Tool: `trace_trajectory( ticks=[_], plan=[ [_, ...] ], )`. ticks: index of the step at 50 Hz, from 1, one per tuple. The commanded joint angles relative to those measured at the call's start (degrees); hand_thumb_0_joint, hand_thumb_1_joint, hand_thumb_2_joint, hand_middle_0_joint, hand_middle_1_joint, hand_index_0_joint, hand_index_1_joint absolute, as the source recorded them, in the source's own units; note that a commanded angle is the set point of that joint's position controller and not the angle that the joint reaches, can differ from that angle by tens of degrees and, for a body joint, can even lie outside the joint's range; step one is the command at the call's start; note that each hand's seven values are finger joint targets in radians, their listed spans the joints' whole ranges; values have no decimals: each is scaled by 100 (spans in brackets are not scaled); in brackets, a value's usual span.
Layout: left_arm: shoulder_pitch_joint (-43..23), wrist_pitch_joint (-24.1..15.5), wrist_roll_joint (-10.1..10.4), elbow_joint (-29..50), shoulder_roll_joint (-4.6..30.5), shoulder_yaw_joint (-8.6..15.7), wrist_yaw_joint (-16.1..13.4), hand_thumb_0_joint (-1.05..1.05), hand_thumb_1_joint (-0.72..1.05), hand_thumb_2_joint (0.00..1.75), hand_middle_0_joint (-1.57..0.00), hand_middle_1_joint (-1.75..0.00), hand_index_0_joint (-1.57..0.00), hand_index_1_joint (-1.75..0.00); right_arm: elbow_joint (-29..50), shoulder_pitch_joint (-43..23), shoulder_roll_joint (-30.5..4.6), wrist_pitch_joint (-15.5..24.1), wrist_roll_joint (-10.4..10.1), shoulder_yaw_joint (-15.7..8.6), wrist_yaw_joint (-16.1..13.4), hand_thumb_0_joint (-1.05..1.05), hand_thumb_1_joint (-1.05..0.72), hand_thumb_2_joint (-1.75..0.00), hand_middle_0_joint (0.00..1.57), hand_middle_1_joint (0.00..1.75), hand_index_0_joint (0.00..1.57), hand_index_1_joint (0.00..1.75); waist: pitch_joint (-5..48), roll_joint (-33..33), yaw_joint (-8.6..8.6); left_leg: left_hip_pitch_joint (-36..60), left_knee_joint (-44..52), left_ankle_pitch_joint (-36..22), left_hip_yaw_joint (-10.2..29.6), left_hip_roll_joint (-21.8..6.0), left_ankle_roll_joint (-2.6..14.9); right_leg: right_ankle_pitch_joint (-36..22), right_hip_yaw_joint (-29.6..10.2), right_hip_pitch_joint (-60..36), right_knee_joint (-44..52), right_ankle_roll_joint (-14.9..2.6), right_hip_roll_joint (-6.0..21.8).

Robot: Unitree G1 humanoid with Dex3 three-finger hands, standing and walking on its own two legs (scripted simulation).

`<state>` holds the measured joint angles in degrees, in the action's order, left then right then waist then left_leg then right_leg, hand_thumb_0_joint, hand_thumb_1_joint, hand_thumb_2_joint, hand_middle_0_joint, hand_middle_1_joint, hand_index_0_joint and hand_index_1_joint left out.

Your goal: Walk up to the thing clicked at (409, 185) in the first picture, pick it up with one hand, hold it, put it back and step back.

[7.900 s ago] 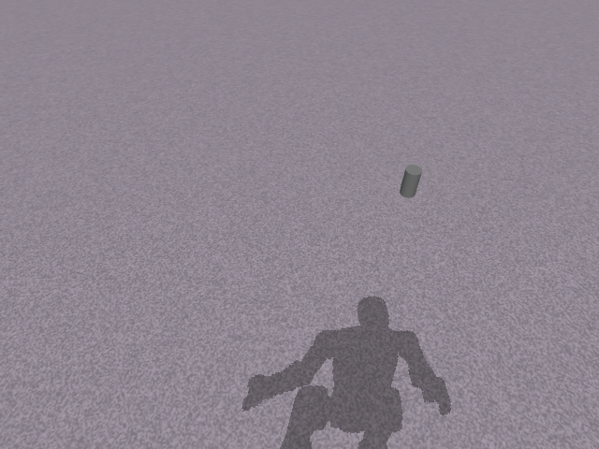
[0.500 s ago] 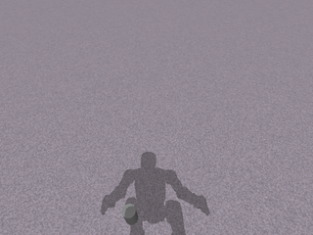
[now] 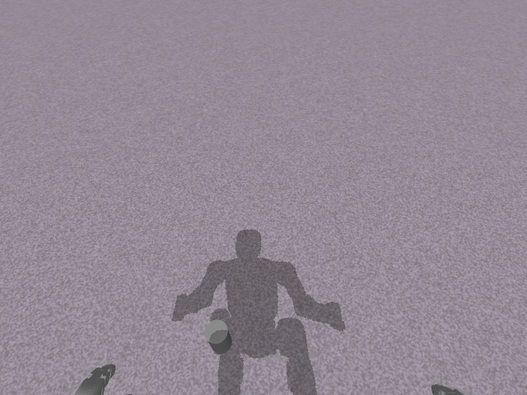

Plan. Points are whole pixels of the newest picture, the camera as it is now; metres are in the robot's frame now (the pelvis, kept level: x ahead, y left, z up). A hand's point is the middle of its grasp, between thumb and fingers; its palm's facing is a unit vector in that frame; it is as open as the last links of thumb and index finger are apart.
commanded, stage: go down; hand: left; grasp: from the side
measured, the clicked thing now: (219, 337) +0.37 +0.19 -0.70
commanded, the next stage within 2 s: none
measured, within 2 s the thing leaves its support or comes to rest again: neither
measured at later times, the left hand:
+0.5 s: hand out of the picture +0.15 +0.28 -0.21, palm faces +0.07 -0.95 -0.30, open 16.8 cm
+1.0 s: hand (126, 365) +0.21 +0.31 -0.28, palm faces +0.07 -0.97 -0.23, open 17.5 cm
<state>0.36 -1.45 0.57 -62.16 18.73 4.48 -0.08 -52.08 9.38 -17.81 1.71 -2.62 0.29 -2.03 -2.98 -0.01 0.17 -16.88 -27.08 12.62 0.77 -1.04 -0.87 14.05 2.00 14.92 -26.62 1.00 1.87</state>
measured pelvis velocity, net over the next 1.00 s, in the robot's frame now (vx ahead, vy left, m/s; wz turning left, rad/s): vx -0.03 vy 0.00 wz -0.03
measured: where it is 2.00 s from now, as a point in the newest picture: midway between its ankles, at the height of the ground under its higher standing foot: outside the picture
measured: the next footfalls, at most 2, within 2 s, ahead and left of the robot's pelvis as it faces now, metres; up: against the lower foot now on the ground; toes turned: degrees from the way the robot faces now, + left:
none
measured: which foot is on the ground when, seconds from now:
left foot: down 0.00-1.00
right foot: down 0.00-1.00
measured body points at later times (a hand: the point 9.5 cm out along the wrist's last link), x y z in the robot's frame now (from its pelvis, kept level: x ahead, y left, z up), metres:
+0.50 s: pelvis -0.01 +0.01 -0.08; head +0.08 +0.02 +0.36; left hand +0.14 +0.33 -0.18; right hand +0.13 -0.26 -0.18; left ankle +0.01 +0.13 -0.74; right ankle +0.00 -0.13 -0.74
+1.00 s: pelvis -0.03 +0.00 -0.19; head +0.12 +0.03 +0.23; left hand +0.21 +0.37 -0.26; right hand +0.16 -0.26 -0.28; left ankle +0.01 +0.13 -0.74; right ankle +0.00 -0.13 -0.74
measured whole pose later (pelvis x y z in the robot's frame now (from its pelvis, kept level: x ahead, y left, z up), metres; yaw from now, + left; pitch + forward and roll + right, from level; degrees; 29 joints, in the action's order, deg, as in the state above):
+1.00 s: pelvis -0.03 +0.00 -0.19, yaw -2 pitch +28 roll -3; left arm 0.9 -10.1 4.8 -36.4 27.4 25.4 19.5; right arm -32.9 8.0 -16.5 11.5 0.8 -0.9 -3.0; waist 10.0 -1.3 1.1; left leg -82.7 -90.9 36.4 3.3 -1.9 -1.1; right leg 37.6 2.0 79.5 -89.2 1.0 1.2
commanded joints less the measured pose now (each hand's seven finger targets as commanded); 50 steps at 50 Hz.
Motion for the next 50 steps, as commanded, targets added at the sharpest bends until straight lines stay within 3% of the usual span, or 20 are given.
trace_trajectory(
  ticks=[1, 3, 4, 7, 9, 11, 13, 14, 17, 18, 21, 22, 27, 28, 33, 36, 40, 45, 50],
  plan=[
    [-349, -83, -325, 168, 1564, 806, 79, 0, 23, 23, 0, -7, -2, -6, 830, 502, -802, 177, 107, -433, -64, 0, -98, -92, 20, 30, 20, 30, 1385, -60, 95, -350, -549, -694, -236, 187, 135, -962, -10, 397, -457, -163, -152],
    [307, 54, -438, 266, 1593, 1139, 170, 0, 13, 20, -2, -8, -3, -7, 1105, 529, -760, 175, 158, -529, 1, 0, -95, -91, 20, 30, 20, 30, 1834, 127, -187, -499, -802, -912, -229, 217, 99, -1055, -27, 301, -748, -210, -154],
    [185, 93, -446, 570, 1596, 1170, 185, 0, 7, 18, -3, -8, -4, -7, 1263, 495, -745, 184, 150, -540, 14, 0, -95, -91, 20, 30, 20, 30, 1908, 291, -201, -525, -831, -952, -226, 206, 74, -1029, -27, 333, -828, -230, -178],
    [-78, 301, -420, 635, 1240, 1080, 247, 0, -10, 15, -4, -8, -4, -8, 1580, 307, -649, 224, 154, -503, 70, 0, -93, -91, 20, 30, 20, 30, 1490, 315, -104, -1125, -1166, -549, -153, 121, 38, -489, 24, 1061, -1137, -260, -235],
    [-167, 295, -418, 999, 1554, 1303, 317, 0, -21, 12, -4, -7, -4, -7, 1807, 216, -656, 286, 143, -535, 91, 0, -92, -90, 20, 30, 20, 30, 1546, 262, -95, -1551, -1552, -249, -117, 109, 64, -159, 31, 1437, -1472, -255, -228],
    [264, 272, -342, 1153, 1425, 1384, 449, 0, -31, 10, -4, -8, -5, -7, 2003, 254, -640, 348, 140, -548, 117, 0, -91, -90, 20, 30, 20, 30, 1623, 152, -92, -1898, -1856, 33, -119, 98, 101, 105, 34, 1752, -1789, -239, -240],
    [256, 213, -316, 1819, 1395, 1386, 574, 0, -37, 9, -5, -9, -6, -9, 2170, 279, -602, 416, 138, -576, 91, 0, -90, -90, 20, 30, 20, 30, 1869, 250, -42, -2026, -2088, 186, -100, 81, 109, 236, 17, 2088, -2068, -245, -227],
    [352, 200, -288, 2108, 1491, 1516, 611, 0, -39, 8, -5, -9, -6, -8, 2303, 314, -643, 449, 140, -622, 66, 0, -91, -90, 20, 30, 20, 30, 2156, 244, -12, -1977, -2216, -28, -101, 62, 123, -8, 5, 2044, -2169, -229, -221],
    [366, 223, -224, 2938, 1580, 1601, 658, 0, -48, 4, -7, -8, -7, -8, 2400, 322, -604, 524, 135, -606, 1, 0, -90, -90, 20, 30, 20, 30, 2224, 367, 42, -2099, -2412, 136, -57, 25, 119, 161, -4, 2384, -2412, -224, -223],
    [515, 261, -203, 3012, 1467, 1547, 676, 0, -51, 3, -7, -8, -8, -8, 2416, 317, -568, 557, 138, -600, -20, 0, -91, -90, 20, 30, 20, 30, 2185, 333, 75, -2171, -2483, 152, -36, -5, 116, 201, 12, 2514, -2508, -220, -229],
    [806, 386, -191, 3482, 1566, 1678, 688, 0, -56, 1, -8, -6, -8, -6, 2502, 352, -603, 624, 145, -619, -89, 0, -91, -90, 20, 30, 20, 30, 2301, 516, 124, -2215, -2553, 266, 29, -61, 93, 326, 28, 2703, -2675, -223, -229],
    [1078, 466, -185, 3463, 1408, 1627, 686, 0, -56, 1, -8, -7, -8, -6, 2565, 347, -555, 636, 153, -588, -112, 0, -91, -90, 20, 30, 20, 30, 2273, 405, 131, -2256, -2613, 293, 10, -50, 111, 322, 24, 2721, -2668, -217, -231],
    [1155, 628, -104, 4039, 1505, 1779, 699, 0, -56, 0, -8, -5, -8, -4, 2678, 277, -534, 771, 183, -518, -188, 0, -90, -90, 20, 30, 20, 30, 2323, 467, 141, -2546, -2898, 404, 34, -50, 128, 421, 22, 2984, -2890, -213, -207],
    [1285, 647, -78, 3980, 1395, 1744, 716, 0, -58, 0, -8, -4, -9, -4, 2681, 256, -519, 802, 195, -500, -201, 0, -91, -90, 20, 30, 20, 30, 2268, 503, 145, -2592, -2929, 456, 47, -55, 119, 488, 26, 3078, -2944, -215, -204],
    [1451, 597, -17, 4173, 1518, 1923, 844, 0, -56, 0, -8, -6, -9, -5, 2794, 228, -469, 930, 243, -468, -246, 0, -92, -90, 20, 30, 20, 30, 2332, 573, 134, -2872, -3258, 431, 43, -27, 135, 485, 29, 3352, -3213, -220, -195],
    [1100, 458, 52, 4069, 1509, 1941, 959, 0, -58, 0, -8, -6, -9, -5, 2780, 201, -500, 1015, 266, -457, -259, 0, -92, -90, 20, 30, 20, 30, 2213, 492, 245, -3256, -3563, 615, 46, -19, 161, 611, 15, 3751, -3461, -211, -195],
    [406, -128, 223, 3437, 1739, 2253, 1271, 0, -61, 0, -8, -8, -9, -7, 2712, 91, -577, 1177, 290, -469, -208, 0, -93, -90, 20, 30, 20, 30, 2209, 314, 229, -4195, -4230, 1163, 127, -6, 196, 1131, 12, 4672, -4183, -221, -188],
    [-129, -1083, 425, 3615, 2245, 2512, 1844, 0, -61, 4, -7, -10, -7, -9, 2586, 141, -748, 1289, 349, -518, -188, 0, -91, -90, 20, 30, 20, 30, 3283, 746, 87, -4496, -4962, 1031, 198, -7, 146, 1124, -120, 5342, -5041, -242, -150],
    [-246, -1401, 611, 3071, 2509, 2946, 2062, 0, -58, 9, -6, -12, -5, -12, 2404, 140, -931, 1196, 341, -505, -132, 0, -89, -90, 20, 30, 20, 30, 3883, 713, -162, -4714, -5465, 622, 310, -23, 128, 958, -40, 5919, -5647, -285, -208]
  ],
)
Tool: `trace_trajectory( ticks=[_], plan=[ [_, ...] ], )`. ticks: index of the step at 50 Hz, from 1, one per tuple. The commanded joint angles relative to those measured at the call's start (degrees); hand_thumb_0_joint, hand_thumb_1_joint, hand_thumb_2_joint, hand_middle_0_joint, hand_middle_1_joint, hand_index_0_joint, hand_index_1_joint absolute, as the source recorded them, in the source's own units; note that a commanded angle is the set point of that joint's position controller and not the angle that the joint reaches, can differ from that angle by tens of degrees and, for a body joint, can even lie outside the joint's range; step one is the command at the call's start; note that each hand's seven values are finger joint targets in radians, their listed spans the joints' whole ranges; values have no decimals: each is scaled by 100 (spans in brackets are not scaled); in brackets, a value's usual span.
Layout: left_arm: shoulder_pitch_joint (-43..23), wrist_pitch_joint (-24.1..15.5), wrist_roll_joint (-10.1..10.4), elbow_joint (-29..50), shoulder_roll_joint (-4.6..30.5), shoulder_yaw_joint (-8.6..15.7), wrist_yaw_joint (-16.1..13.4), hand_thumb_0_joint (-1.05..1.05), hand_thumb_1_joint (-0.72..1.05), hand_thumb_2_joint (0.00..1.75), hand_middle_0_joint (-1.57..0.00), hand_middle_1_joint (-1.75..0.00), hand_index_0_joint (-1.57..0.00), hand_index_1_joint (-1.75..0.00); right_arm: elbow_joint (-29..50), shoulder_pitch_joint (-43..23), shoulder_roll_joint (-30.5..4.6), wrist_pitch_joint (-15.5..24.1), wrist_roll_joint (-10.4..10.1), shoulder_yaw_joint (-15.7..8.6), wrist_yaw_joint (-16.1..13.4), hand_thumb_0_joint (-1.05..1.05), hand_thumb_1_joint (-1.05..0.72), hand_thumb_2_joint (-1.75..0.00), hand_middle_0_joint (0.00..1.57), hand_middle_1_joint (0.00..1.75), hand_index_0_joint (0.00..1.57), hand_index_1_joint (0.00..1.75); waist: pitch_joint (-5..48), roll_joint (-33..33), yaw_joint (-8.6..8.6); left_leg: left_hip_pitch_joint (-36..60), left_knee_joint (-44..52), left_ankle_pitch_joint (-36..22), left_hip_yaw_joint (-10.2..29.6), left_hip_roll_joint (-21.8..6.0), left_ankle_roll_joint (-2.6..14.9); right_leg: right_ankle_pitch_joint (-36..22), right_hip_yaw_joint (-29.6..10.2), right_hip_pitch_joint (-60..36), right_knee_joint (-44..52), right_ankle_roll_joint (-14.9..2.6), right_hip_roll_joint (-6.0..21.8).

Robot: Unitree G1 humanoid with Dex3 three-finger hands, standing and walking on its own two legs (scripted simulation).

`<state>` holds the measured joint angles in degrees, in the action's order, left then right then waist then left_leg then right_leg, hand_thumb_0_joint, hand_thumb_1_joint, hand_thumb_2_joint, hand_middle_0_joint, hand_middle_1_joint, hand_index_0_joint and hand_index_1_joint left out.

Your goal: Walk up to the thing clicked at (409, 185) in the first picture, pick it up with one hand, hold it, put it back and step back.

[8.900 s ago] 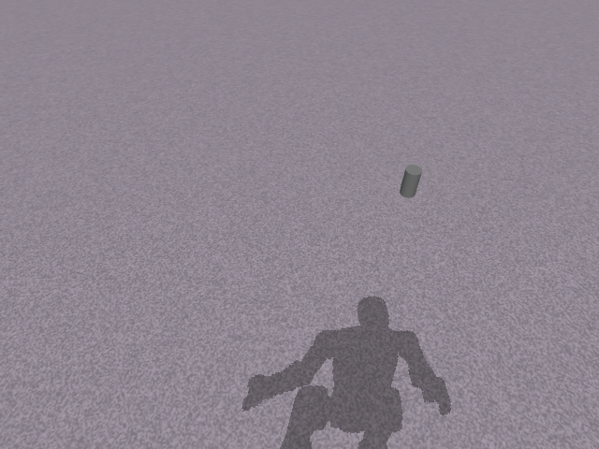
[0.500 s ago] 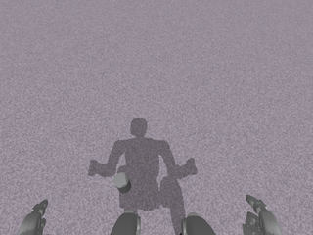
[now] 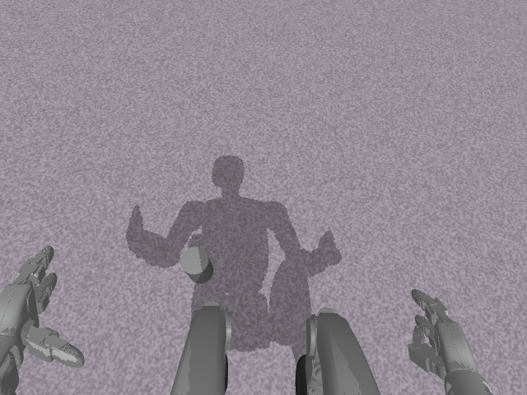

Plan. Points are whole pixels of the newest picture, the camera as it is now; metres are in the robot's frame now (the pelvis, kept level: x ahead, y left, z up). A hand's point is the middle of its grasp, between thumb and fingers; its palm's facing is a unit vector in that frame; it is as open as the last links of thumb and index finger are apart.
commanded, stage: go down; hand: left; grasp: from the side
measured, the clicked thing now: (198, 266) +0.40 +0.20 -0.51
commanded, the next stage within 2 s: approach in 1.86 s
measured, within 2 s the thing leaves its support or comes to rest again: neither
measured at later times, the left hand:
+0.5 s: hand (70, 276) +0.30 +0.36 -0.15, palm faces +0.14 -0.97 -0.21, open 17.1 cm
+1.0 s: hand (71, 265) +0.32 +0.38 -0.18, palm faces +0.15 -0.98 -0.16, open 17.1 cm
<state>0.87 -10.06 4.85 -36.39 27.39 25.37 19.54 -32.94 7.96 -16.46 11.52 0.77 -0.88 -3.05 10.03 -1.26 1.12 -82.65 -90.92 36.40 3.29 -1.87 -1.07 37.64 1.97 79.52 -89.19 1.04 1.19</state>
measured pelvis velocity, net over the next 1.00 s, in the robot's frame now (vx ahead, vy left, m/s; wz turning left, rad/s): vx -0.05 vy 0.00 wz -0.06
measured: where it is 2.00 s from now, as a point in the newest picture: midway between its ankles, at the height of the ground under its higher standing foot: outside the picture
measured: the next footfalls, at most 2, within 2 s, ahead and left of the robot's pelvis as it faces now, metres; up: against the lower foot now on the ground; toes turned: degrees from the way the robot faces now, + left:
none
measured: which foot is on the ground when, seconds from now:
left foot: down 0.00-1.00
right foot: down 0.00-1.00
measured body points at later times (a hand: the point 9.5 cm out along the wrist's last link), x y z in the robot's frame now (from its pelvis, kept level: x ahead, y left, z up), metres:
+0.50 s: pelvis -0.04 +0.00 -0.11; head +0.15 +0.03 +0.30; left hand +0.29 +0.41 -0.13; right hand +0.12 -0.28 -0.22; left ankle +0.04 +0.13 -0.55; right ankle +0.03 -0.13 -0.55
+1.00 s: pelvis -0.05 +0.00 -0.17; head +0.14 +0.04 +0.23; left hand +0.31 +0.43 -0.17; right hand +0.10 -0.28 -0.28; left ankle +0.04 +0.13 -0.55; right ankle +0.03 -0.13 -0.55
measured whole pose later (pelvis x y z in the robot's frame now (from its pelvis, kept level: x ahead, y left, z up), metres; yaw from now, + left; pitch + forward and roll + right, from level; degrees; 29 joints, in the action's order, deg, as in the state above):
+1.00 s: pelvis -0.05 +0.00 -0.17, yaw -4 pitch +32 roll -5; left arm -26.2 -22.4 8.7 -56.2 43.7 43.0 35.5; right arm -39.5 5.4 -19.1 9.0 2.0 3.4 -1.4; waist 7.2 -1.9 2.8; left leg -116.8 -123.1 38.3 7.1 -1.9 -1.9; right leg 39.3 3.4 112.9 -120.4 0.8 -0.2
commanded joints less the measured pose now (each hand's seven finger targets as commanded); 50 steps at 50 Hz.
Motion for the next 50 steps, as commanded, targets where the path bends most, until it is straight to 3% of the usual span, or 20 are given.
trace_trajectory(
  ticks=[1, 3, 5, 6, 10, 14, 16, 17, 19, 22, 24, 25, 27, 29, 35, 37, 39, 43, 45, 50],
  plan=[
    [-294, -583, 213, 502, 1622, 897, 119, 0, -59, 10, -6, -13, -5, -13, 460, 295, -1074, 189, 9, -393, -19, 0, -89, -90, 20, 30, 20, 30, 2748, 888, -299, 1908, 832, -1852, 76, 62, 151, -1465, -7, -444, 501, -303, -152],
    [-385, -634, 229, 774, 2120, 1265, 129, 0, -58, 12, -6, -13, -5, -14, 436, 324, -1156, 129, 2, -412, -1, 0, -90, -90, 20, 30, 20, 30, 3255, 1010, -480, 2056, 656, -2359, 92, 73, 152, -1814, 29, -498, 301, -321, -147],
    [-280, -605, 223, 537, 1992, 1176, 202, 0, -56, 13, -5, -14, -5, -14, 381, 272, -1134, 73, 7, -391, 6, 0, -89, -90, 20, 30, 20, 30, 3166, 804, -390, 1825, 439, -2540, 46, 93, 191, -1972, 37, -483, 229, -310, -164],
    [-403, -638, 251, 604, 2124, 1363, 216, 0, -57, 14, -5, -14, -5, -15, 394, 241, -1174, 62, 10, -412, 15, 0, -89, -90, 20, 30, 20, 30, 3271, 712, -388, 1744, 338, -2602, 42, 93, 202, -2052, 45, -484, 137, -305, -174],
    [-1150, -799, 412, 286, 2071, 1437, 352, 0, -56, 15, -5, -16, -5, -16, 238, 238, -1138, -1, -4, -367, 59, 0, -88, -90, 20, 30, 20, 30, 3020, 526, -184, 974, 37, -1803, 59, 81, 254, -1502, 20, -97, -66, -282, -191],
    [-1955, -1045, 398, -288, 2371, 1401, 569, 0, -50, 15, -4, -16, -5, -15, 88, 264, -1134, -2, 6, -325, 44, 0, -88, -90, 20, 30, 20, 30, 2435, 414, 4, 22, -181, -503, 14, 46, 266, -469, -115, 331, -80, -252, -183],
    [-2357, -1170, 347, -368, 2490, 1293, 713, 0, -49, 13, -5, -15, -5, -14, -10, 324, -1154, -1, 12, -297, 39, 0, -88, -89, 20, 30, 20, 30, 2420, 765, 41, 55, -193, -134, 44, 28, 237, -184, -117, 701, -188, -283, -186],
    [-2542, -1235, 342, -248, 2687, 1384, 756, 0, -47, 12, -5, -15, -5, -13, 17, 342, -1188, -1, 20, -289, 43, 0, -88, -89, 20, 30, 20, 30, 2511, 800, 0, -7, -213, -30, 47, 29, 235, -81, -124, 709, -213, -276, -180],
    [-2685, -1317, 311, -267, 2925, 1470, 830, 0, -47, 10, -5, -14, -6, -12, -15, 359, -1262, -14, 31, -262, 45, 0, -88, -89, 20, 30, 20, 30, 2712, 1013, -47, 152, -258, -55, 69, 14, 213, -151, -71, 852, -385, -290, -189],
    [-2789, -1409, 391, -300, 3356, 1809, 876, 0, -49, 9, -5, -13, -6, -12, -17, 376, -1330, -24, 28, -193, 37, 0, -89, -90, 20, 30, 20, 30, 2985, 1115, -159, 118, -345, -8, 84, 20, 205, -118, 18, 894, -615, -300, -209],
    [-2531, -1372, 454, -642, 3093, 1797, 926, 0, -50, 10, -6, -13, -6, -12, -111, 419, -1331, -34, 15, -161, 42, 0, -90, -90, 20, 30, 20, 30, 2973, 1005, -178, 38, -464, -190, 81, 24, 200, -259, 107, 1029, -776, -320, -227],
    [-2716, -1396, 457, -462, 3346, 1897, 935, 0, -49, 11, -5, -13, -5, -12, -66, 366, -1338, -42, 26, -149, 29, 0, -89, -90, 20, 30, 20, 30, 3020, 1014, -205, -125, -552, -189, 39, 32, 213, -235, 71, 962, -785, -315, -221],
    [-2477, -1353, 470, -707, 3395, 1995, 973, 0, -49, 9, -5, -12, -6, -11, -30, 340, -1373, -56, 9, -122, 19, 0, -90, -90, 20, 30, 20, 30, 3070, 1054, -272, -121, -625, -449, 27, 39, 209, -456, 126, 961, -908, -335, -225],
    [-2491, -1326, 471, -884, 3256, 1873, 1066, 0, -49, 11, -5, -12, -5, -12, -84, 345, -1388, -76, 5, -119, 36, 0, -90, -90, 20, 30, 20, 30, 2865, 1012, -192, -272, -700, -473, 52, 32, 207, -492, 187, 1145, -1029, -341, -231],
    [-2880, -1441, 587, -711, 3505, 2067, 1252, 0, -49, 9, -4, -10, -5, -10, -129, 327, -1493, -55, 4, -143, 52, 0, -91, -90, 20, 30, 20, 30, 2888, 1155, -138, -336, -988, -525, 109, -2, 205, -573, 253, 1532, -1376, -351, -241],
    [-3139, -1517, 613, -778, 3461, 2042, 1319, 0, -48, 9, -4, -10, -4, -10, -250, 442, -1483, -48, 29, -121, 66, 0, -91, -90, 20, 30, 20, 30, 2898, 1109, -28, -431, -1141, -553, 115, -13, 208, -604, 269, 1619, -1487, -346, -238],
    [-3341, -1591, 644, -724, 3654, 2179, 1372, 0, -47, 9, -4, -9, -4, -9, -281, 462, -1476, -37, 61, -109, 64, 0, -90, -90, 20, 30, 20, 30, 3056, 1056, -50, -582, -1319, -555, 26, 6, 234, -599, 233, 1539, -1520, -335, -246],
    [-3406, -1601, 564, -940, 3712, 2112, 1477, 0, -47, 11, -4, -10, -3, -10, -355, 477, -1524, -48, 109, -80, 62, 0, -91, -91, 20, 30, 20, 30, 2997, 1154, -47, -619, -1356, -412, 53, -8, 215, -483, 284, 1712, -1666, -341, -249],
    [-3530, -1591, 550, -868, 3964, 2242, 1510, 0, -47, 10, -4, -9, -3, -9, -302, 432, -1569, -61, 115, -75, 65, 0, -91, -90, 20, 30, 20, 30, 3107, 1200, -102, -631, -1406, -357, 45, -7, 218, -460, 291, 1751, -1727, -340, -253],
    [-3595, -1531, 602, -926, 4043, 2318, 1563, 0, -48, 10, -3, -8, -3, -9, -314, 425, -1576, -83, 120, -20, 91, 0, -91, -91, 20, 30, 20, 30, 3134, 1257, -114, -804, -1582, -421, -5, 12, 218, -499, 319, 1830, -1895, -343, -258]
  ],
)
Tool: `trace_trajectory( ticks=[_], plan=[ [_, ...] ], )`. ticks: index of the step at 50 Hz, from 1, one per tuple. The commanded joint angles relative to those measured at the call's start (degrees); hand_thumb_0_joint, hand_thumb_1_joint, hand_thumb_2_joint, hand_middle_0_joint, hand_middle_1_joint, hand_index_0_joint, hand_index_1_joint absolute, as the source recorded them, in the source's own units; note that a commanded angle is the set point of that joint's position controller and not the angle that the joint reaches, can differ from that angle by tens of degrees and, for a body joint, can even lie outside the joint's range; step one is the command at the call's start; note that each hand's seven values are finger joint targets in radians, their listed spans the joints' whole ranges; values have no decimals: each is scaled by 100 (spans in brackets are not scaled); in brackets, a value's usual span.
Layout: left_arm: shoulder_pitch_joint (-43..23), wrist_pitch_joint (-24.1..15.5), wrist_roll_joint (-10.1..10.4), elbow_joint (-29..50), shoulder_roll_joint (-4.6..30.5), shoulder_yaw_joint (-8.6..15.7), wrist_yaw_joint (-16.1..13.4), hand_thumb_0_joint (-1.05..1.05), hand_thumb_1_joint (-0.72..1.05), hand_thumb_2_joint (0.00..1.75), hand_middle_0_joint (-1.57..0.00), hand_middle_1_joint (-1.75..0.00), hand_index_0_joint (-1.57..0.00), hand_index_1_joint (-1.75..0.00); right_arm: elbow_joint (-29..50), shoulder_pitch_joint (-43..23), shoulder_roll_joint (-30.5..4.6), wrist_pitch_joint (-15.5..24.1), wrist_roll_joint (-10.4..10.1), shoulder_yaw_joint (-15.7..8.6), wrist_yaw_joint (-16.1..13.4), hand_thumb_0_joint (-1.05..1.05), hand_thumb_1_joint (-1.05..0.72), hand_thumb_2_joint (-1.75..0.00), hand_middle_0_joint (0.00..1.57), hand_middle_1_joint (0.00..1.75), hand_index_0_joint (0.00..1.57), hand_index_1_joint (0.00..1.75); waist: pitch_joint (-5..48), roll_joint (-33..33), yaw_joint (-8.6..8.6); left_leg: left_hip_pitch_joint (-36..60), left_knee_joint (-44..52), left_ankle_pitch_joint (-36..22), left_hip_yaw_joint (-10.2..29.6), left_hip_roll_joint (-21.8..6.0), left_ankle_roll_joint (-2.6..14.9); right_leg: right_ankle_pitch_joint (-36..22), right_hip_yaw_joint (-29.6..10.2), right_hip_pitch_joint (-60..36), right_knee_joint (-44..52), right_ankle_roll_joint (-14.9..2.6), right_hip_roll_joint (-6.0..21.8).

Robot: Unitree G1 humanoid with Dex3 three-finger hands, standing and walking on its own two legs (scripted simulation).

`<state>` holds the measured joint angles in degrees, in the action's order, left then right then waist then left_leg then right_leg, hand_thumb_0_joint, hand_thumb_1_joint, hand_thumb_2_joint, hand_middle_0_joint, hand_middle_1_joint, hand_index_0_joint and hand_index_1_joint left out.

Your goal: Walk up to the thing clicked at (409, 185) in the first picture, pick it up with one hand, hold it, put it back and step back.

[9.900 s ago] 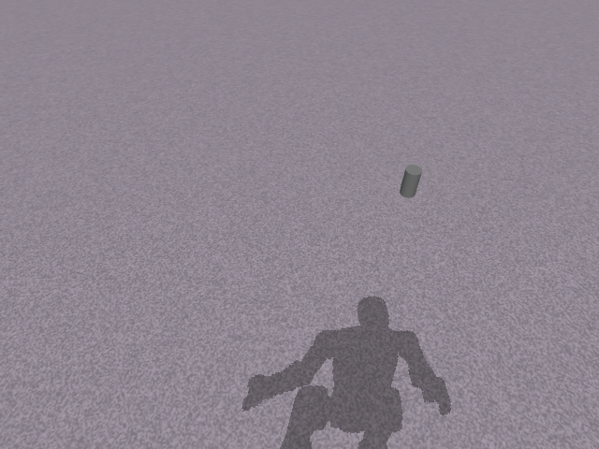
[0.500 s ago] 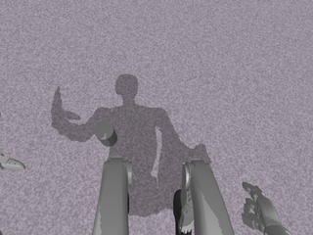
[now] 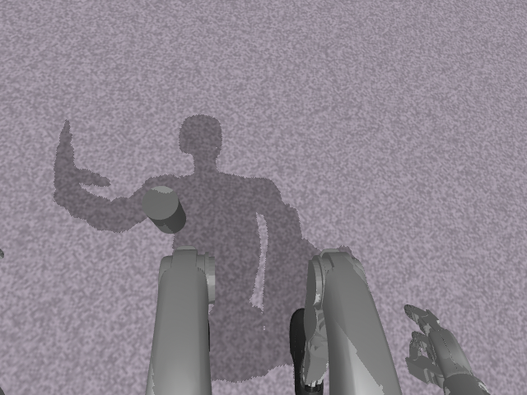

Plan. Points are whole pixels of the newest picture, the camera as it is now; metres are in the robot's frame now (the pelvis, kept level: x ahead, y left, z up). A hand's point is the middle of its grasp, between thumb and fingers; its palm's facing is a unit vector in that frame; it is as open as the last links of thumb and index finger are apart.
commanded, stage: go down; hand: left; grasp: from the side
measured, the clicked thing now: (166, 211) +0.44 +0.23 -0.34
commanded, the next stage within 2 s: approach in 0.86 s
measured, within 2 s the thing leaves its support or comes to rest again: neither
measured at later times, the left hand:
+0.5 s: hand out of the picture +0.36 +0.41 -0.03, palm faces +0.21 -0.97 -0.13, open 17.3 cm
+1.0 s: hand out of the picture +0.37 +0.42 -0.04, palm faces +0.21 -0.97 -0.11, open 17.3 cm
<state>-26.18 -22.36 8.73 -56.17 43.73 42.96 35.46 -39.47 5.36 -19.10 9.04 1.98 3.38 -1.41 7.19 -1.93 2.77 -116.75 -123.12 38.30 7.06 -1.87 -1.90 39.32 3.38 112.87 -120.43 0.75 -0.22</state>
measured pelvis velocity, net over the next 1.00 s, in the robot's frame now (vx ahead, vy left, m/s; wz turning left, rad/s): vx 0.00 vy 0.00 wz -0.02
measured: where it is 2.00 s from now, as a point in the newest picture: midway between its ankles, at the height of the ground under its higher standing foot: (250, 373)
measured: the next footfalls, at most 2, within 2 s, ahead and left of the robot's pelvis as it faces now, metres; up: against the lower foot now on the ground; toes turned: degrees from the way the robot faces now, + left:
none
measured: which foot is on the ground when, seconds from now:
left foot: down 0.00-1.00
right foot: down 0.00-1.00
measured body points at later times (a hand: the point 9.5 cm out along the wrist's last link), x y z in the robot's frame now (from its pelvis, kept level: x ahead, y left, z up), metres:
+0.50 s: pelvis +0.00 +0.00 -0.03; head +0.19 +0.06 +0.37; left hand +0.34 +0.46 -0.02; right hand +0.15 -0.27 -0.14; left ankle +0.09 +0.13 -0.38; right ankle +0.10 -0.13 -0.38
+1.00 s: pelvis +0.00 +0.00 -0.05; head +0.20 +0.07 +0.35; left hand +0.35 +0.47 -0.03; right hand +0.15 -0.27 -0.15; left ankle +0.09 +0.13 -0.38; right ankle +0.10 -0.13 -0.38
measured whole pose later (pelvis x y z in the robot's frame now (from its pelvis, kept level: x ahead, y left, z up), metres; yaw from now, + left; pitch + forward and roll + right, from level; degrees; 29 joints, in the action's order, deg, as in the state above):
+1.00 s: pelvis +0.00 +0.00 -0.05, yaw -1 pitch +30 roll -6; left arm -30.8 -23.4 11.0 -59.5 48.4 46.7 39.7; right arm -40.9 5.2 -20.1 8.6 2.9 5.5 -0.3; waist 4.8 -2.5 3.7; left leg -124.0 -132.0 38.6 8.2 -1.4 -1.7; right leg 39.6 3.7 119.5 -128.6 1.3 -0.6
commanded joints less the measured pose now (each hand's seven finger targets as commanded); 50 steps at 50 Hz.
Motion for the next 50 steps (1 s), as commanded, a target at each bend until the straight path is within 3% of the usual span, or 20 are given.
trace_trajectory(
  ticks=[1, 4, 9, 11, 14, 16, 18, 23, 28, 30, 33, 36, 38, 40, 41, 45, 46, 47, 48, 50],
  plan=[
    [-863, -281, 228, 980, 2410, 575, -4, 0, -48, 10, -3, -8, -3, -8, 308, 683, -1316, 167, 2, -429, -69, 0, -91, -91, 20, 30, 20, 30, 3431, 1317, -262, 2578, 1579, -707, -375, 10, 300, -733, 191, -1490, 1154, -319, -116],
    [-1012, -257, 196, 1018, 2588, 592, 10, 0, -49, 11, -3, -9, -3, -9, 363, 645, -1321, 167, 9, -408, -76, 0, -91, -91, 20, 30, 20, 30, 3400, 1286, -252, 2421, 1492, -615, -401, 32, 317, -630, 180, -1505, 1156, -312, -120],
    [-1107, -247, 224, 758, 2455, 502, 69, 0, -48, 11, -3, -9, -3, -9, 344, 611, -1326, 181, -10, -392, -58, 0, -91, -91, 20, 30, 20, 30, 2936, 1147, -152, 2080, 1440, -124, -346, 18, 349, -270, 244, -1125, 1089, -305, -143],
    [-1145, -257, 225, 787, 2665, 605, 82, 0, -49, 9, -3, -8, -3, -8, 366, 631, -1365, 187, -4, -380, -44, 0, -91, -91, 20, 30, 20, 30, 3029, 1199, -184, 2059, 1402, -138, -351, 22, 339, -275, 245, -1174, 1029, -304, -142],
    [-1270, -287, 246, 821, 2567, 517, 139, 0, -51, 10, -3, -9, -3, -8, 316, 657, -1342, 189, 3, -361, -45, 0, -91, -91, 20, 30, 20, 30, 3140, 1213, -126, 2089, 1285, -265, -382, 31, 342, -357, 243, -1132, 985, -307, -143],
    [-1336, -314, 255, 889, 2776, 611, 129, 0, -50, 9, -3, -8, -3, -8, 330, 625, -1367, 193, 5, -346, -46, 0, -91, -91, 20, 30, 20, 30, 3126, 1288, -185, 2051, 1318, -119, -368, 25, 343, -243, 246, -1109, 959, -310, -149],
    [-1225, -292, 228, 712, 2617, 521, 159, 0, -50, 11, -3, -9, -3, -9, 203, 723, -1355, 185, 16, -349, -32, 0, -91, -91, 20, 30, 20, 30, 3086, 1291, -159, 2104, 1311, -132, -348, 12, 325, -253, 272, -1009, 904, -312, -153],
    [-1329, -303, 262, 1026, 2841, 669, 159, 0, -51, 9, -4, -8, -3, -8, 248, 696, -1422, 162, 11, -358, -34, 0, -91, -91, 20, 30, 20, 30, 3273, 1525, -245, 2276, 1276, -313, -337, 12, 306, -429, 278, -923, 774, -331, -141],
    [-1176, -299, 326, 749, 2568, 576, 214, 0, -50, 10, -3, -8, -3, -9, 135, 737, -1399, 136, 1, -330, -15, 0, -91, -91, 20, 30, 20, 30, 2984, 1432, -152, 2142, 1217, -365, -249, 7, 296, -454, 322, -728, 648, -333, -127],
    [-1199, -329, 354, 896, 2808, 772, 198, 0, -52, 8, -4, -7, -3, -8, 134, 778, -1392, 125, 12, -334, -8, 0, -92, -91, 20, 30, 20, 30, 3219, 1368, -249, 2121, 1094, -533, -347, 30, 312, -556, 278, -911, 681, -328, -136],
    [-1231, -349, 379, 801, 2610, 646, 262, 0, -50, 10, -3, -8, -3, -9, 119, 751, -1377, 130, 27, -321, -1, 0, -92, -91, 20, 30, 20, 30, 3123, 1320, -147, 2030, 1035, -461, -348, 26, 325, -490, 293, -879, 666, -319, -136],
    [-1289, -400, 394, 783, 2860, 790, 254, 0, -51, 11, -3, -8, -2, -8, 118, 730, -1376, 130, 38, -300, 3, 0, -91, -91, 20, 30, 20, 30, 3163, 1185, -202, 1843, 920, -503, -419, 38, 351, -488, 249, -1063, 710, -302, -150],
    [-1246, -393, 412, 603, 2656, 683, 306, 0, -50, 11, -3, -8, -2, -9, 86, 750, -1373, 143, 55, -286, 13, 0, -91, -91, 20, 30, 20, 30, 3077, 1068, -137, 1782, 875, -510, -410, 26, 353, -485, 255, -1025, 685, -299, -158],
    [-1376, -417, 401, 719, 2765, 728, 331, 0, -50, 10, -3, -8, -2, -9, 97, 761, -1418, 135, 69, -295, 8, 0, -91, -91, 20, 30, 20, 30, 3167, 1243, -126, 1920, 867, -545, -392, 25, 339, -533, 279, -941, 635, -308, -159],
    [-1432, -433, 390, 909, 2984, 846, 334, 0, -49, 10, -3, -8, -3, -8, 174, 693, -1462, 138, 64, -305, 1, 0, -91, -91, 20, 30, 20, 30, 3230, 1420, -206, 1969, 904, -561, -380, 24, 326, -561, 284, -930, 569, -324, -151],
    [-1364, -419, 402, 684, 2745, 746, 381, 0, -50, 10, -3, -8, -3, -9, 99, 727, -1457, 117, 69, -283, 20, 0, -91, -91, 20, 30, 20, 30, 3130, 1398, -120, 2037, 886, -614, -307, 8, 301, -606, 342, -736, 470, -329, -152],
    [-1518, -431, 407, 778, 2807, 734, 387, 0, -48, 10, -3, -8, -3, -8, 100, 753, -1451, 118, 73, -262, 22, 0, -91, -91, 20, 30, 20, 30, 3130, 1410, -75, 1983, 860, -561, -305, 12, 310, -560, 344, -768, 495, -321, -155],
    [-1405, -429, 424, 748, 2901, 844, 382, 0, -48, 10, -3, -8, -2, -8, 141, 714, -1468, 108, 81, -255, 20, 0, -91, -91, 20, 30, 20, 30, 3195, 1395, -165, 1997, 837, -603, -336, 18, 310, -592, 332, -848, 502, -312, -156],
    [-1477, -446, 417, 865, 2889, 810, 381, 0, -51, 15, -6, -12, -3, -15, 144, 690, -1478, 100, 86, -260, 21, 0, -93, -91, 20, 30, 20, 30, 3212, 1523, -140, 2024, 841, -590, -339, 5, 304, -602, 341, -829, 461, -317, -149],
    [-1299, -441, 442, 692, 2663, 715, 405, 0, -58, 4, -8, -8, -6, -10, 138, 675, -1441, 109, 93, -250, 38, 0, -91, -90, 20, 30, 20, 30, 3089, 1396, -104, 1888, 786, -577, -354, 12, 306, -573, 346, -790, 476, -311, -167]
  ],
)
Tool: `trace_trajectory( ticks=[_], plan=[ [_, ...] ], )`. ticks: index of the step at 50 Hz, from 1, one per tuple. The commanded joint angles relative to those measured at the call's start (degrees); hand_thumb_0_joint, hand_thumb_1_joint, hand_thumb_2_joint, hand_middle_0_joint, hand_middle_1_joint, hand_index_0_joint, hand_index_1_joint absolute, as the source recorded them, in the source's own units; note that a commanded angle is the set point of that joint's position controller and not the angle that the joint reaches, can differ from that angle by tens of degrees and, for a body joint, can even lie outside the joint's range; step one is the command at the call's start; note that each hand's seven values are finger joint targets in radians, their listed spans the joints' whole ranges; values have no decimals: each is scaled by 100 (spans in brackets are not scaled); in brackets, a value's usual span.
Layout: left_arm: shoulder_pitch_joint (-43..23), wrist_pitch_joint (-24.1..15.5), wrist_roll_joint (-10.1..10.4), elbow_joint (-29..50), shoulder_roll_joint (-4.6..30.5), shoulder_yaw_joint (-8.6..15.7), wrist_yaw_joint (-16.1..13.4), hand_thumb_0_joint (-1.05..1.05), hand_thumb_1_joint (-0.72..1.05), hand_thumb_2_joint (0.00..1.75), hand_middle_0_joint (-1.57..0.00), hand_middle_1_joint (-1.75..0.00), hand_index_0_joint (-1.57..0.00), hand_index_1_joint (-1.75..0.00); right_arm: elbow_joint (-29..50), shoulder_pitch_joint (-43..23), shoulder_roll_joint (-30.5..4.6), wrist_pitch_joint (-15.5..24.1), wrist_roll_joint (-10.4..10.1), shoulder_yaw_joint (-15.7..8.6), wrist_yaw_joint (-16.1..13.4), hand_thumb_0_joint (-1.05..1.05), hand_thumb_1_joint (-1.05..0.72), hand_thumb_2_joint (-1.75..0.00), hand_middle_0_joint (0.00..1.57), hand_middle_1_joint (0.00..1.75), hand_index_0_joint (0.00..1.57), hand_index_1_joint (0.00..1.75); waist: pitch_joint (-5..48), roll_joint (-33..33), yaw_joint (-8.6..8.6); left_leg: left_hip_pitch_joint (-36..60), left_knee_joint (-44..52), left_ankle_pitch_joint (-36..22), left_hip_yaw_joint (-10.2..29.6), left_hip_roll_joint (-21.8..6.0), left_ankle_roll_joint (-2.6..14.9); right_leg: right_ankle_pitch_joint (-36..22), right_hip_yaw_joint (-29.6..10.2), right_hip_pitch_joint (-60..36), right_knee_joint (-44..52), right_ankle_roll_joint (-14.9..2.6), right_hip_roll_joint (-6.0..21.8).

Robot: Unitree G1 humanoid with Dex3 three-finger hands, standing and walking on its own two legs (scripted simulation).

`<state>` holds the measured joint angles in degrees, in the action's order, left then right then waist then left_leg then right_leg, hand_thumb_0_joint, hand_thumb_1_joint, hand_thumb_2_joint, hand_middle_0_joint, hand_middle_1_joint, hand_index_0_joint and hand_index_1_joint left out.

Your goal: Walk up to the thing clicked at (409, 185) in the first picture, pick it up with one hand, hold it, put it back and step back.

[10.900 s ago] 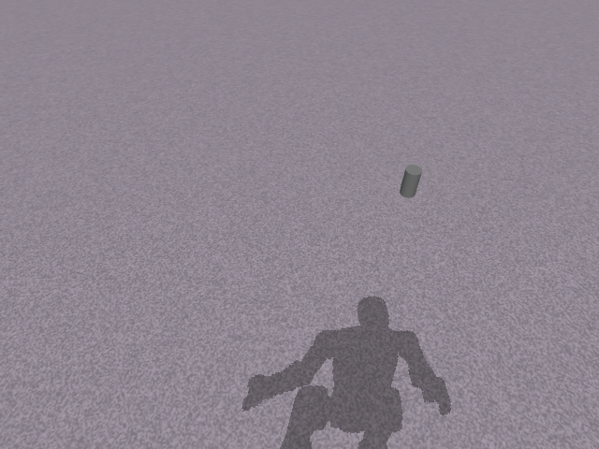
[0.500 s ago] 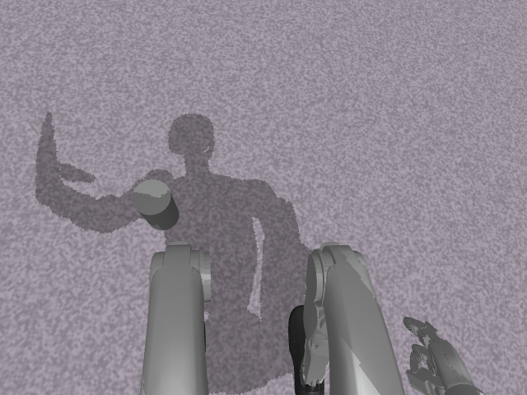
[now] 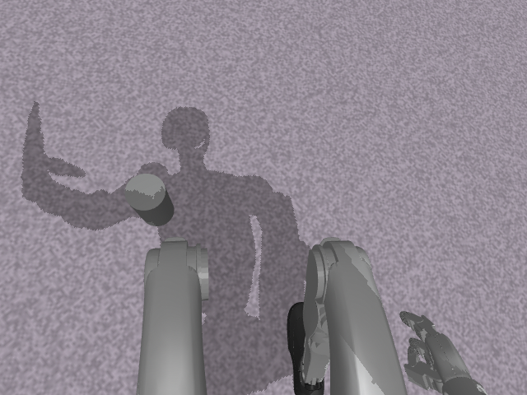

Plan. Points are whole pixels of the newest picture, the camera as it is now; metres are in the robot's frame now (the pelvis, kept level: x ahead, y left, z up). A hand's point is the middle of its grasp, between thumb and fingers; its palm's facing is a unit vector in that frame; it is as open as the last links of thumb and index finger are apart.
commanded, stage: approach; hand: left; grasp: from the side
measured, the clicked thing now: (152, 202) +0.44 +0.23 -0.29
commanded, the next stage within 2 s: close in in 0.50 s
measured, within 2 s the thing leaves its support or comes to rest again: leaves its support in 1.82 s
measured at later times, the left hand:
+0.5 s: hand (71, 204) +0.39 +0.34 -0.18, palm faces +0.13 -0.99 +0.05, open 17.3 cm
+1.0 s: hand (129, 206) +0.41 +0.26 -0.24, palm faces +0.14 -0.99 +0.02, open 17.5 cm
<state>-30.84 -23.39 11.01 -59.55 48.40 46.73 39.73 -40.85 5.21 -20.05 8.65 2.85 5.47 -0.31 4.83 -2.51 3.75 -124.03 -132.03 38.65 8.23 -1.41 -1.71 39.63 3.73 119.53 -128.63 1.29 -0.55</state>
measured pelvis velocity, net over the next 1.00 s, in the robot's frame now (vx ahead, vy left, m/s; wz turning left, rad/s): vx -0.02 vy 0.02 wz -0.15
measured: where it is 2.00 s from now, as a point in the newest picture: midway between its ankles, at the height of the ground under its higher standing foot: (246, 373)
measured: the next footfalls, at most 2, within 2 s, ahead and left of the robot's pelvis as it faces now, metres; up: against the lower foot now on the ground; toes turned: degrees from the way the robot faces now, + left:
none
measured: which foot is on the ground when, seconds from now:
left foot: down 0.00-1.00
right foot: down 0.00-1.00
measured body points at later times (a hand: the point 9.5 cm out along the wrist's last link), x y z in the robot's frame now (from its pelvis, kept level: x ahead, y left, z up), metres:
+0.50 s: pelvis +0.00 +0.01 -0.07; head +0.23 +0.13 +0.30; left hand +0.38 +0.40 -0.18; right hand +0.18 -0.26 -0.13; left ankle +0.09 +0.13 -0.33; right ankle +0.10 -0.13 -0.33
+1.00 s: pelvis -0.02 +0.02 -0.09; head +0.20 +0.17 +0.27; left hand +0.40 +0.32 -0.24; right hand +0.13 -0.24 -0.12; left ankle +0.09 +0.13 -0.33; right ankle +0.10 -0.12 -0.33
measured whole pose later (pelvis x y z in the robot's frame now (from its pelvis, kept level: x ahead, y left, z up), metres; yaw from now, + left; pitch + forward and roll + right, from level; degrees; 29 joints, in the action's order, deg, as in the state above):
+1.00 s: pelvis -0.02 +0.02 -0.09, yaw -9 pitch +10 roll -15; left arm -32.0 -60.8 8.2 -80.2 44.8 34.8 15.9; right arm -33.3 -8.5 -21.9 2.9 18.0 26.6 6.5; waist -15.4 -14.9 12.3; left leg -126.5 -152.8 38.6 20.7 -0.8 -1.6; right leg 35.1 12.1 118.4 -140.2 3.3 -5.1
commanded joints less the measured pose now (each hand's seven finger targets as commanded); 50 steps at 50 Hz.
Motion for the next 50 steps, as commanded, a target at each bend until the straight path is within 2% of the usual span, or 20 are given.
trace_trajectory(
  ticks=[1, 4, 10, 17, 21, 24, 25, 28, 29, 30, 34, 36, 37, 41, 42, 43, 45, 46, 48, 50],
  plan=[
    [-797, -374, 275, 908, 2071, 331, -12, 0, -58, 5, -7, -9, -5, -11, 267, 684, -1350, 150, -1, -451, -63, 0, -91, -91, 20, 30, 20, 30, 3209, 1343, -167, 2519, 1634, -553, -453, -31, 297, -563, 329, -1386, 1273, -363, -139],
    [-760, -581, 445, 508, 1495, 92, 89, 0, -59, 4, -7, -8, -5, -10, 294, 516, -1334, 215, 4, -403, -41, 0, -91, -90, 20, 30, 20, 30, 2664, 1070, 29, 2155, 1516, -207, -357, -36, 320, -312, 426, -1036, 1182, -353, -167],
    [-1074, -1439, 739, -105, 1268, -226, 366, 0, -52, 5, -6, -8, -4, -9, 451, 97, -1449, 374, 166, -179, 23, 0, -90, -90, 20, 30, 20, 30, 2452, 675, 309, 1659, 897, -102, -346, -47, 336, -254, 489, -1075, 966, -308, -246],
    [-1136, -2339, 684, -296, 2028, 87, 193, 0, -48, 8, -6, -8, -3, -10, 544, -269, -1678, 264, 506, 242, 129, 0, -90, -90, 20, 30, 20, 30, 2838, 1431, 184, 2152, 506, -531, -256, -138, 185, -632, 603, -1315, 428, -318, -295],
    [-1149, -2633, 567, -591, 2057, 50, -37, 0, -50, 11, -6, -9, -3, -12, 582, -527, -1812, 61, 719, 506, 160, 0, -91, -91, 20, 30, 20, 30, 2673, 1889, 297, 2417, 403, -727, -121, -197, 90, -827, 771, -1248, 150, -327, -318],
    [-1317, -2885, 387, -192, 2191, 15, -203, 0, -51, 9, -6, -10, -4, -12, 523, -658, -1908, -84, 904, 612, 172, 0, -93, -91, 20, 30, 20, 30, 2698, 2500, 362, 2865, 380, -1003, -4, -248, -2, -1007, 869, -1091, -55, -339, -321],
    [-1155, -2901, 349, -468, 1694, -299, -209, 0, -51, 10, -6, -10, -3, -12, 531, -729, -1906, -115, 952, 637, 188, 0, -93, -91, 20, 30, 20, 30, 2542, 2513, 499, 2939, 371, -1051, 62, -270, -28, -1015, 922, -954, -102, -342, -327],
    [-1413, -3054, 283, -363, 1311, -640, -348, 0, -54, 8, -6, -10, -4, -12, 518, -777, -1935, -146, 1083, 699, 209, 0, -93, -91, 20, 30, 20, 30, 2569, 2400, 780, 2902, 101, -1358, 149, -275, -41, -1395, 1014, -1115, -117, -311, -347],
    [-1265, -3061, 302, -774, 885, -939, -378, 0, -56, 7, -6, -10, -5, -11, 465, -735, -1913, -177, 1110, 767, 231, 0, -94, -91, 20, 30, 20, 30, 2490, 2189, 952, 2853, 6, -1387, 189, -268, -27, -1477, 1056, -1213, -90, -274, -348],
    [-1249, -3087, 310, -854, 711, -1080, -445, 0, -59, 6, -7, -10, -5, -11, 538, -796, -1961, -191, 1127, 799, 248, 0, -94, -91, 20, 30, 20, 30, 2380, 2109, 1011, 2797, -12, -1422, 245, -260, -39, -1532, 1121, -1169, -119, -276, -353],
    [-1067, -3331, 274, -1312, 678, -1172, -893, 0, -61, 0, -7, -9, -7, -8, 640, -960, -2000, -321, 1251, 1025, 349, 0, -94, -91, 20, 30, 20, 30, 2091, 1706, 1031, 2457, -205, -1510, 399, -255, -31, -1698, 1279, -1400, -196, -231, -403],
    [-1148, -3528, 263, -1326, 810, -1058, -1201, 0, -61, 1, -7, -9, -7, -9, 752, -1131, -2012, -374, 1293, 1153, 414, 0, -94, -91, 20, 30, 20, 30, 1828, 1653, 984, 2177, -196, -1180, 437, -233, -17, -1474, 1346, -1431, -198, -216, -425],
    [-1104, -3636, 256, -1280, 1005, -854, -1372, 0, -61, 1, -7, -9, -7, -8, 834, -1213, -2057, -396, 1317, 1180, 435, 0, -94, -91, 20, 30, 20, 30, 1796, 1641, 905, 2131, -191, -1068, 443, -229, -11, -1383, 1369, -1478, -191, -212, -439],
    [-1122, -3978, 42, -1225, 1127, -771, -1960, 0, -60, 3, -6, -9, -6, -8, 928, -1327, -2066, -470, 1413, 1339, 516, 0, -93, -90, 20, 30, 20, 30, 1539, 1780, 966, 1960, -181, -620, 421, -231, -3, -1099, 1409, -1593, -113, -194, -488],
    [-1091, -4030, -7, -1348, 935, -979, -2063, 0, -57, 3, -6, -8, -6, -7, 914, -1403, -2056, -494, 1409, 1380, 527, 0, -93, -90, 20, 30, 20, 30, 1292, 1754, 1006, 1833, -107, -280, 425, -226, -7, -802, 1429, -1458, -62, -193, -483],
    [-1248, -4095, -64, -1073, 1114, -917, -2184, 0, -56, 4, -6, -8, -6, -7, 946, -1402, -2090, -500, 1428, 1373, 530, 0, -92, -90, 20, 30, 20, 30, 1261, 1905, 1002, 1834, -88, -154, 421, -248, 1, -770, 1450, -1410, -63, -206, -501],
    [-1201, -4136, -171, -1136, 1028, -1002, -2365, 0, -51, 5, -5, -7, -5, -7, 992, -1449, -2141, -517, 1479, 1378, 548, 0, -92, -90, 20, 30, 20, 30, 1150, 1899, 1093, 1836, -89, -68, 440, -260, -1, -775, 1480, -1400, -52, -180, -506],
    [-1270, -4164, -248, -1024, 1270, -947, -2465, 0, -50, 3, -5, -7, -6, -5, 1020, -1469, -2190, -527, 1501, 1379, 545, 0, -92, -90, 20, 30, 20, 30, 1156, 2025, 1100, 1847, -73, -42, 458, -275, -3, -782, 1496, -1383, -84, -190, -510],
    [-1172, -4160, -307, -1296, 1049, -1097, -2558, 0, -50, 3, -5, -6, -6, -5, 953, -1398, -2214, -571, 1565, 1378, 571, 0, -93, -90, 20, 30, 20, 30, 1112, 1941, 1258, 1906, -98, -99, 521, -278, -13, -877, 1539, -1354, -102, -177, -521],
    [-1298, -4206, -294, -1399, 733, -1487, -2608, 0, -49, 4, -5, -6, -5, -5, 952, -1425, -2215, -596, 1640, 1437, 600, 0, -93, -90, 20, 30, 20, 30, 952, 1767, 1508, 1744, -121, 13, 602, -257, 18, -867, 1595, -1286, -84, -158, -530]
  ],
)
